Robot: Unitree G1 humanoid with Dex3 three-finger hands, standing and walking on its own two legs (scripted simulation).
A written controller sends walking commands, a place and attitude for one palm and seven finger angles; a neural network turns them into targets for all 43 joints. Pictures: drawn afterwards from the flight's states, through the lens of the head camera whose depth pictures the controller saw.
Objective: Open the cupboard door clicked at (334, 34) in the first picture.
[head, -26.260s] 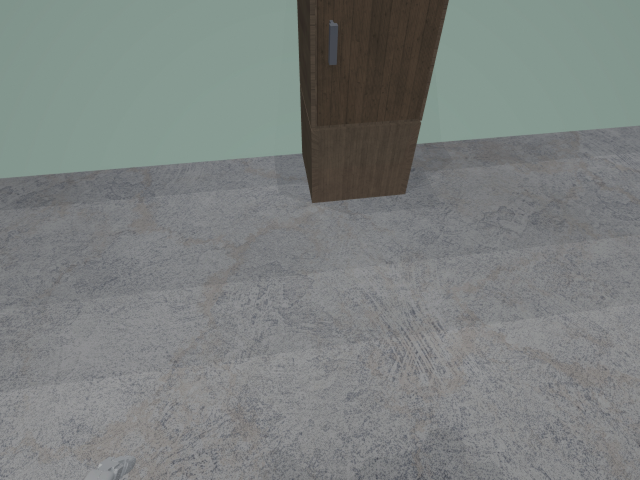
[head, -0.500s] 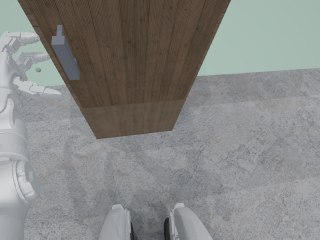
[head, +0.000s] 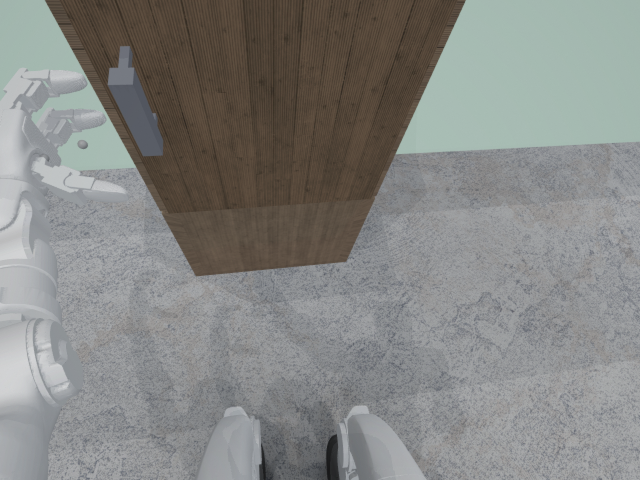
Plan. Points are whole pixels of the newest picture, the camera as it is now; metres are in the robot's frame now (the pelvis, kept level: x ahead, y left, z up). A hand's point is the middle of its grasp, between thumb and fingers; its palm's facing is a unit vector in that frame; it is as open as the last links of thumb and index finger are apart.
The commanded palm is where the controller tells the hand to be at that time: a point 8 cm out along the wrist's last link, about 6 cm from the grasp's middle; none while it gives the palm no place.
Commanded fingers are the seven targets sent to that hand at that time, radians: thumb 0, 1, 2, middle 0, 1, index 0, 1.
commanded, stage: move the hooked fingers beside the handle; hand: left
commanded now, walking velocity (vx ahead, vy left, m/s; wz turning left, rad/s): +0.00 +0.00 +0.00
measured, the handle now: (139, 103) +0.56 +0.20 +0.06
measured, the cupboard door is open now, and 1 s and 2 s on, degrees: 0 0 0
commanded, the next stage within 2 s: slide the fingers in behind the handle in 0.22 s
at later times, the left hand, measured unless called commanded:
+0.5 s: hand (79, 139) +0.50 +0.26 +0.06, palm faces +0.06 -1.00 +0.00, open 14.0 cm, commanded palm +0.48 +0.29 +0.06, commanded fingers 0.00 -0.50 0.30 -0.30 -1.20 -0.30 -1.20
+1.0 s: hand (114, 140) +0.50 +0.22 +0.06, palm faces +0.06 -1.00 +0.00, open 14.0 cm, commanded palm +0.48 +0.26 +0.06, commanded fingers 0.00 -0.50 0.30 -0.30 -1.20 -0.30 -1.20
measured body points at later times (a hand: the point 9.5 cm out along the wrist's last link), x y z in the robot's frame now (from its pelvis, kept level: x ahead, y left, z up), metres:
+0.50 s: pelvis +0.00 +0.00 +0.00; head +0.15 +0.03 +0.42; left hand +0.49 +0.31 +0.06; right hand +0.01 -0.27 -0.11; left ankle +0.02 +0.10 -0.65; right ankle +0.01 -0.13 -0.65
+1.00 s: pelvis +0.00 +0.00 +0.00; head +0.14 +0.03 +0.43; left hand +0.49 +0.27 +0.07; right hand +0.03 -0.26 -0.11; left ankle +0.02 +0.10 -0.65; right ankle +0.01 -0.13 -0.65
